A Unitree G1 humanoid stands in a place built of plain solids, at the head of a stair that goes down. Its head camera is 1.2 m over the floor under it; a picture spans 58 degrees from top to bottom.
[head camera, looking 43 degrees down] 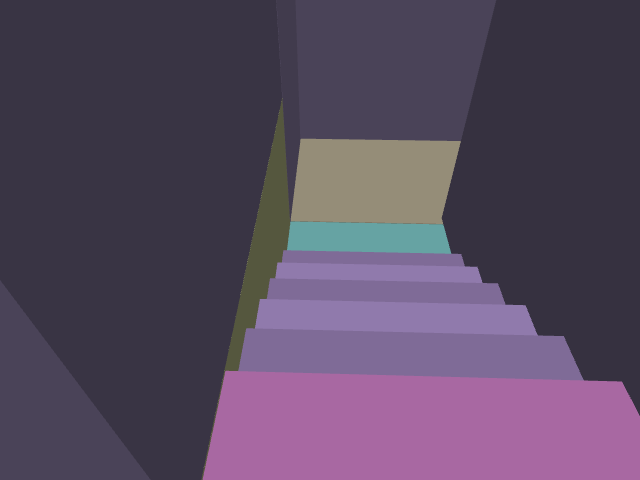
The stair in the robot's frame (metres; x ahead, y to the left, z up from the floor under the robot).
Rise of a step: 0.17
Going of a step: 0.28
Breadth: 1.20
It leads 2 degrees to the right of straight ahead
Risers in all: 6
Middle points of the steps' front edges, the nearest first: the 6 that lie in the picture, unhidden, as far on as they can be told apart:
0.68 -0.31 0.00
0.96 -0.32 -0.17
1.24 -0.33 -0.34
1.52 -0.33 -0.51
1.80 -0.34 -0.68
2.08 -0.35 -0.85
